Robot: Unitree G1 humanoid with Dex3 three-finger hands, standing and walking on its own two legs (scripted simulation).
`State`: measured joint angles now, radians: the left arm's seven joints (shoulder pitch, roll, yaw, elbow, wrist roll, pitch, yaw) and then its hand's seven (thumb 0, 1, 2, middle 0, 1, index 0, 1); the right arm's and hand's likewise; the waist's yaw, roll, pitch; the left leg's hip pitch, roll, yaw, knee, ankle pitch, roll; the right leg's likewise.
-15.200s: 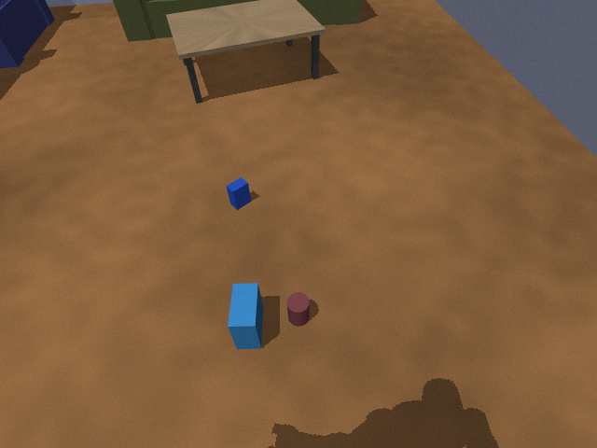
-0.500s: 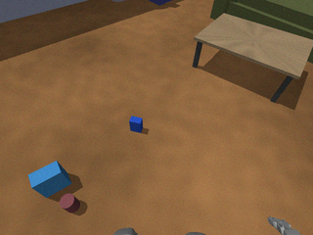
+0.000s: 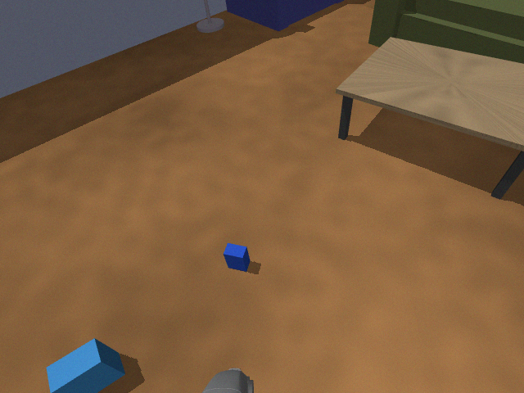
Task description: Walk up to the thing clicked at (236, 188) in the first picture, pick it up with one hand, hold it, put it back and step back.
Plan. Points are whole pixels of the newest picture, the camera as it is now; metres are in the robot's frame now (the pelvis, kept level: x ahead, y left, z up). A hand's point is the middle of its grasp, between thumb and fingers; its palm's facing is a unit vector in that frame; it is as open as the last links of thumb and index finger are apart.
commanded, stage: walk up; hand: left
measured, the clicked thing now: (237, 257) +0.72 +0.22 -0.71
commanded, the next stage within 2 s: none
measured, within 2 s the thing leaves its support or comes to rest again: neither
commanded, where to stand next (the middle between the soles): +0.39 +0.03 m, yaw -1 degrees
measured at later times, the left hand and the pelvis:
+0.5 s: hand (141, 332) +0.25 +0.29 -0.15, palm faces -0.08 -0.93 -0.35, open 7.4 cm; pelvis +0.18 +0.02 -0.01, yaw +0 degrees
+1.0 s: hand (151, 294) +0.33 +0.30 -0.17, palm faces -0.01 -0.92 -0.40, open 7.4 cm; pelvis +0.26 +0.03 -0.02, yaw +1 degrees
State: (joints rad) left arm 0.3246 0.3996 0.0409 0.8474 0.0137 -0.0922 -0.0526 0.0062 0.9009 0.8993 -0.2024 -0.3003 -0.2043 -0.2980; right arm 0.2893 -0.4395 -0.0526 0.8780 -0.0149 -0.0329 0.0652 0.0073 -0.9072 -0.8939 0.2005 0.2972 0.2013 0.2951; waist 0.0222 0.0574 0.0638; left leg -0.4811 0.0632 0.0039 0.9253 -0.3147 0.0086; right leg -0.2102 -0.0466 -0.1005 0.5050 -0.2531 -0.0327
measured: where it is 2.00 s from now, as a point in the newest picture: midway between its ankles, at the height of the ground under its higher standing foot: (286, 370)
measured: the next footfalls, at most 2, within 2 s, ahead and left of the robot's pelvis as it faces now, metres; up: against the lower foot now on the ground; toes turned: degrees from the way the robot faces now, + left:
left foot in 0.18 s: +0.21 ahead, +0.15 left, +0.00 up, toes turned +6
right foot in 0.56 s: +0.34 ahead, -0.11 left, +0.00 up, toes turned -2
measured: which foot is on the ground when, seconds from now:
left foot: up 0.00-0.16, down 0.18-0.58, up 0.60-0.88, down 0.90-1.00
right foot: down 0.00-0.20, up 0.22-0.54, down 0.56-1.00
